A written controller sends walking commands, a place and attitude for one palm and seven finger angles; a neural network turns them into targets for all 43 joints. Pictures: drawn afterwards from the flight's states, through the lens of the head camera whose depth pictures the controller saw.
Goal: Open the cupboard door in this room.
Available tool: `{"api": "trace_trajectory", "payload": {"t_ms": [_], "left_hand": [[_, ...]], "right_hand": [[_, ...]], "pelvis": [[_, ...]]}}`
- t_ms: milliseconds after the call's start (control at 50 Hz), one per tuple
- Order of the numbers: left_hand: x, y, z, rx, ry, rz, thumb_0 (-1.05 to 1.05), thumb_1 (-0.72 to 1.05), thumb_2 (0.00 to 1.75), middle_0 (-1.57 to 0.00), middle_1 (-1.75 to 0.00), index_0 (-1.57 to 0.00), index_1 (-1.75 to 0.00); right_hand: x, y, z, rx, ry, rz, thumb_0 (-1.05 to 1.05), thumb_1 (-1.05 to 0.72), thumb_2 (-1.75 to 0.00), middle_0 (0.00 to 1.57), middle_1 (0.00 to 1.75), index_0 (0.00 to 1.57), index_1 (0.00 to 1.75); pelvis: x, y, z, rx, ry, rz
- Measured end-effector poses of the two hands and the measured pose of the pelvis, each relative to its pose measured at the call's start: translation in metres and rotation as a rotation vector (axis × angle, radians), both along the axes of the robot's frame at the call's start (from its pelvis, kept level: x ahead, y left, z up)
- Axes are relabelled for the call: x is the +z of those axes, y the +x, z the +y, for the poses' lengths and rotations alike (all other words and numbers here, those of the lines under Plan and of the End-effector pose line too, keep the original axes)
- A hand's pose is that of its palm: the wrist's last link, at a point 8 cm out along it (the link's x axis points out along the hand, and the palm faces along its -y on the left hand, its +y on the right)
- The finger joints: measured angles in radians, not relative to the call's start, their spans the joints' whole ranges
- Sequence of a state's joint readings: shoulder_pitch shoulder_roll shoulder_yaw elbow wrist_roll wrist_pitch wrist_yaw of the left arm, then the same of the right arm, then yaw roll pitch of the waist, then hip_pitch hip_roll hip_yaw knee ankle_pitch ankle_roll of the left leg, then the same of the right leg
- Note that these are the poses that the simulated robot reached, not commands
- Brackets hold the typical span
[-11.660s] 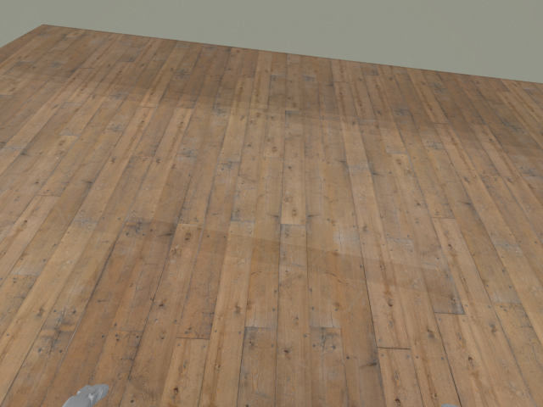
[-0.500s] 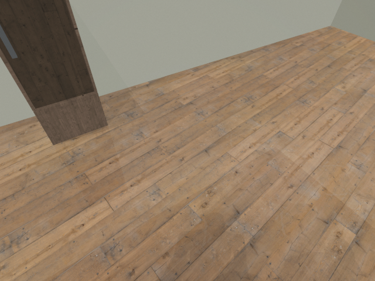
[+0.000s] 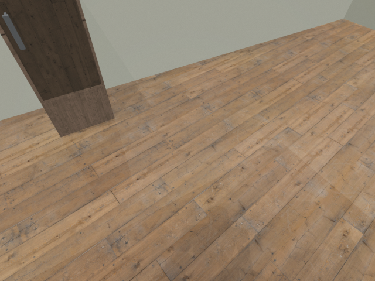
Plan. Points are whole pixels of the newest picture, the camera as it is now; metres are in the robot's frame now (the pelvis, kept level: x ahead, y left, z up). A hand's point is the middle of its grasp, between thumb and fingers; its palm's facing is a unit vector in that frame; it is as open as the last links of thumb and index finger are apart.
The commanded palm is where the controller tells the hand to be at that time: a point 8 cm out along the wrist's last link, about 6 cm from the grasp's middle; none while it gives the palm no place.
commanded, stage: turn or walk to find it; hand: left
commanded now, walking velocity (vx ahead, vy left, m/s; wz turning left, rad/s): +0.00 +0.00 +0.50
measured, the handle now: (14, 31) +1.13 +0.92 +0.00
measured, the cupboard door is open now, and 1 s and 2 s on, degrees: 0 0 0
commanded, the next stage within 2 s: stand and wait in 1.56 s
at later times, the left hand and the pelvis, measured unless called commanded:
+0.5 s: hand out of the picture +0.06 +0.22 -0.16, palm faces +0.22 -0.94 -0.25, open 7.4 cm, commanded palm none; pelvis -0.01 +0.00 +0.00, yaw +13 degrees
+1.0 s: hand out of the picture -0.07 +0.11 -0.15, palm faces +0.51 -0.81 -0.28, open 7.4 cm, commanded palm none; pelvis +0.01 -0.07 +0.00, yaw +31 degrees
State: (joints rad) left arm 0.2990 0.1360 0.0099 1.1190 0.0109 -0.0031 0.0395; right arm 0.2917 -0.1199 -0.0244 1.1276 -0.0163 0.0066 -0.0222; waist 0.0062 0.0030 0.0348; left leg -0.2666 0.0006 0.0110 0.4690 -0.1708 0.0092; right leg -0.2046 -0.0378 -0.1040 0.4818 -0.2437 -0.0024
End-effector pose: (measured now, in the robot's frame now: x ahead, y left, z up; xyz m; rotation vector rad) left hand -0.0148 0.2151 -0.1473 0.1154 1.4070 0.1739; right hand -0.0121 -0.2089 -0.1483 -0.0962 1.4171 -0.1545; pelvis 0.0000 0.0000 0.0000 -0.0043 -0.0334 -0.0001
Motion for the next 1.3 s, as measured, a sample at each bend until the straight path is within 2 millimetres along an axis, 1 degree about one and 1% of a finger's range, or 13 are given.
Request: {"api": "trace_trajectory", "payload": {"t_ms": [160,320,480,620,680,780,920,1000,1060,1120,1200,1260,1300], "left_hand": [[-0.007,0.001,0.004,0.049,0.000,-0.013,0.01,0.90,0.89,-0.20,-0.30,-0.20,-0.30],[-0.023,0.023,0.034,0.116,0.011,-0.090,0.01,0.90,0.89,-0.20,-0.30,-0.20,-0.30],[0.011,0.053,0.053,0.123,0.085,-0.191,0.01,0.90,0.89,-0.20,-0.30,-0.20,-0.30],[0.029,0.063,0.037,0.165,0.148,-0.276,0.01,0.90,0.89,-0.20,-0.30,-0.20,-0.30],[0.032,0.050,0.020,0.197,0.176,-0.296,0.01,0.90,0.89,-0.20,-0.30,-0.20,-0.30],[0.042,0.004,-0.012,0.285,0.189,-0.221,0.01,0.90,0.89,-0.20,-0.30,-0.20,-0.30],[0.036,-0.050,-0.049,0.400,0.155,-0.105,0.01,0.90,0.89,-0.21,-0.30,-0.20,-0.30],[0.031,-0.083,-0.069,0.486,0.123,-0.056,0.01,0.90,0.89,-0.21,-0.30,-0.20,-0.30],[0.027,-0.115,-0.085,0.556,0.092,-0.003,0.01,0.90,0.89,-0.21,-0.30,-0.20,-0.30],[0.024,-0.148,-0.100,0.621,0.052,0.071,0.01,0.90,0.89,-0.21,-0.30,-0.20,-0.30],[0.019,-0.187,-0.114,0.693,-0.019,0.187,0.01,0.90,0.89,-0.21,-0.30,-0.20,-0.30],[0.008,-0.204,-0.114,0.725,-0.078,0.257,0.01,0.90,0.89,-0.20,-0.30,-0.20,-0.30],[0.003,-0.202,-0.103,0.718,-0.103,0.279,0.01,0.90,0.89,-0.20,-0.30,-0.20,-0.30]], "right_hand": [[-0.003,0.012,-0.009,0.043,-0.020,0.001,0.01,-0.91,-0.90,0.20,0.30,0.20,0.30],[-0.004,0.037,-0.012,0.118,-0.081,-0.013,0.01,-0.91,-0.90,0.20,0.30,0.19,0.30],[0.007,0.072,-0.013,0.204,-0.062,-0.070,0.01,-0.90,-0.90,0.20,0.30,0.20,0.30],[0.001,0.105,-0.039,0.278,-0.034,-0.118,0.01,-0.90,-0.90,0.20,0.30,0.20,0.30],[-0.008,0.120,-0.057,0.308,-0.020,-0.127,0.01,-0.90,-0.90,0.20,0.30,0.20,0.30],[-0.003,0.148,-0.077,0.371,-0.018,-0.129,0.01,-0.90,-0.90,0.20,0.30,0.20,0.30],[0.001,0.175,-0.083,0.480,-0.035,-0.095,0.01,-0.91,-0.90,0.19,0.30,0.19,0.30],[-0.001,0.192,-0.065,0.577,-0.034,-0.070,0.01,-0.91,-0.90,0.19,0.29,0.19,0.30],[0.001,0.214,-0.036,0.652,-0.016,-0.094,0.01,-0.91,-0.90,0.19,0.29,0.19,0.30],[0.007,0.242,0.006,0.721,0.013,-0.157,0.01,-0.91,-0.90,0.19,0.29,0.19,0.30],[0.020,0.279,0.075,0.800,0.059,-0.277,0.01,-0.91,-0.90,0.19,0.29,0.19,0.30],[0.024,0.299,0.124,0.835,0.088,-0.388,0.01,-0.91,-0.90,0.19,0.29,0.19,0.30],[0.027,0.302,0.143,0.826,0.102,-0.435,0.01,-0.91,-0.90,0.19,0.30,0.19,0.30]], "pelvis": [[-0.007,-0.003,0.000,0.046,-0.015,0.011],[-0.021,-0.001,0.015,0.139,-0.024,0.012],[-0.004,-0.006,0.007,0.210,-0.027,0.064],[-0.005,-0.007,-0.025,0.291,-0.010,0.068],[-0.010,-0.006,-0.043,0.331,0.001,0.057],[0.000,0.001,-0.059,0.386,0.036,0.045],[0.004,0.007,-0.071,0.479,0.053,0.052],[0.002,0.009,-0.068,0.534,0.043,0.054],[0.002,0.012,-0.060,0.567,0.033,0.055],[0.001,0.015,-0.048,0.588,0.027,0.054],[-0.002,0.020,-0.025,0.602,0.017,0.051],[-0.012,0.024,0.000,0.606,0.005,0.040],[-0.014,0.027,0.013,0.601,0.015,0.024]]}}
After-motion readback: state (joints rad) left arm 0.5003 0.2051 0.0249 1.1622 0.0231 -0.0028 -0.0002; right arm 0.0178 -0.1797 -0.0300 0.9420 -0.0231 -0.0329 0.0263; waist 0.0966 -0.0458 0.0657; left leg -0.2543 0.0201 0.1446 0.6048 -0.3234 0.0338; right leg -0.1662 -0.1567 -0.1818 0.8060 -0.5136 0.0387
